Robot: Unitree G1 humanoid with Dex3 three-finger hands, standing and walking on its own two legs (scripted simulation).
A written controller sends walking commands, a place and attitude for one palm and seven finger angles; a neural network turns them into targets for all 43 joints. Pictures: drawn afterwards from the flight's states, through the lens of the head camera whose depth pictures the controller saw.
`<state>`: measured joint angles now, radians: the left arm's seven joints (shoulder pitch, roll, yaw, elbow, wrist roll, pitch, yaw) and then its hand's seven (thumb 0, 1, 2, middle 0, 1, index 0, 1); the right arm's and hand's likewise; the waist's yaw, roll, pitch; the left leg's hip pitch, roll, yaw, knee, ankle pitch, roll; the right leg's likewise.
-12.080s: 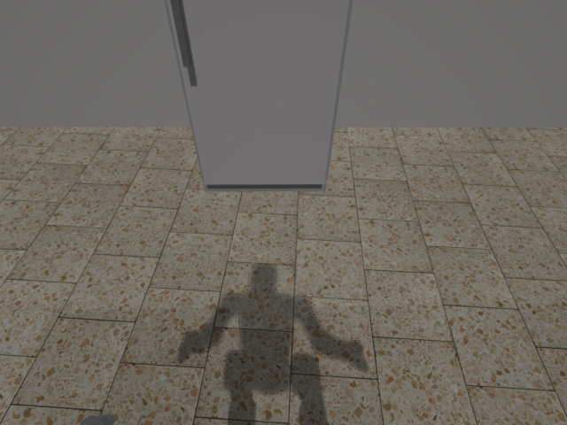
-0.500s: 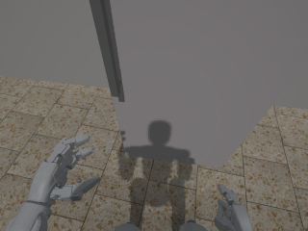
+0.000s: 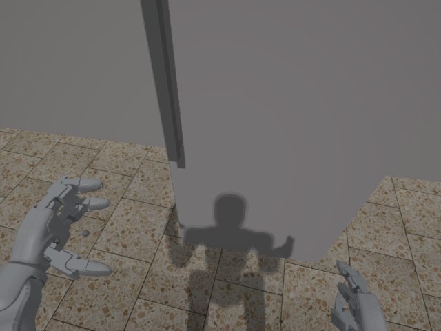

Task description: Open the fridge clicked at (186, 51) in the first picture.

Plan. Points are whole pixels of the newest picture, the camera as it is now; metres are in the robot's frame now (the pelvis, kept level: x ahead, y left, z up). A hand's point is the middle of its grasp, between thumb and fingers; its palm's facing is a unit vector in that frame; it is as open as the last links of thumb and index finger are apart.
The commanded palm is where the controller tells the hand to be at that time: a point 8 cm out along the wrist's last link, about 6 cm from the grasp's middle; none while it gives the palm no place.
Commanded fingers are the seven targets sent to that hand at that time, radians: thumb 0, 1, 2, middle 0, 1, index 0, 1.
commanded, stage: raise the hand to about handle height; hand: left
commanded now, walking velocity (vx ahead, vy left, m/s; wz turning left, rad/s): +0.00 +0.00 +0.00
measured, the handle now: (167, 78) +0.54 +0.17 +0.18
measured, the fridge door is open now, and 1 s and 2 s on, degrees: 0 0 0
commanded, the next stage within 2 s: move the hooked fingers beside the handle in 0.88 s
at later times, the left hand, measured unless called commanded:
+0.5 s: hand (66, 187) +0.28 +0.27 +0.15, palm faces +0.00 -1.00 -0.07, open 14.0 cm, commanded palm +0.24 +0.31 +0.14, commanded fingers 0.00 -0.50 0.30 -0.30 -1.20 -0.30 -1.20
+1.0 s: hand (74, 194) +0.27 +0.25 +0.14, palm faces +0.00 -1.00 -0.06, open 14.0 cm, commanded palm +0.25 +0.30 +0.14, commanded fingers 0.00 -0.50 0.30 -0.30 -1.20 -0.30 -1.20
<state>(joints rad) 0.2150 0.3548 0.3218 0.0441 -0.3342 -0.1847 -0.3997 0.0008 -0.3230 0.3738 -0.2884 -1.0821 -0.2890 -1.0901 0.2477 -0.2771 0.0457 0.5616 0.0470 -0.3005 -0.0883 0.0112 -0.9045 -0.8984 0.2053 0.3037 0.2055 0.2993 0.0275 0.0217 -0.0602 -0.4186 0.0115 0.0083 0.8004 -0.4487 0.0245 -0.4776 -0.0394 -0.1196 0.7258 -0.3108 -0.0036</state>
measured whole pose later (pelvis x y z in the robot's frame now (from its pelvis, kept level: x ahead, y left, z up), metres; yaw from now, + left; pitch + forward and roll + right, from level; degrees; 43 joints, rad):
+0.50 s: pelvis +0.00 -0.01 +0.02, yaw -1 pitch +1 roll -1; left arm -0.06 0.47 0.46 0.29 -0.36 -0.05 -0.53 -0.01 -0.50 0.30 -0.30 -1.19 -0.30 -1.20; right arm 0.28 -0.29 0.07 0.60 0.06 -0.26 -0.11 0.01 -0.90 -0.90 0.21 0.30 0.21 0.30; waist 0.03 0.04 -0.02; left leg -0.28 0.01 0.02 0.63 -0.37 0.01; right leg -0.35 -0.03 -0.11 0.58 -0.25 -0.02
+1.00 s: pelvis +0.00 -0.02 +0.02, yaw -1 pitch +0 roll -1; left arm -0.04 0.43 0.44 0.29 -0.34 -0.06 -0.52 -0.01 -0.50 0.30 -0.30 -1.20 -0.30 -1.20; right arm 0.26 -0.28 0.07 0.59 0.06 -0.27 -0.11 0.01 -0.90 -0.90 0.21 0.30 0.21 0.30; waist 0.04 0.04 -0.01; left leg -0.26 0.02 0.02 0.61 -0.36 0.01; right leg -0.34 -0.02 -0.11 0.57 -0.24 -0.02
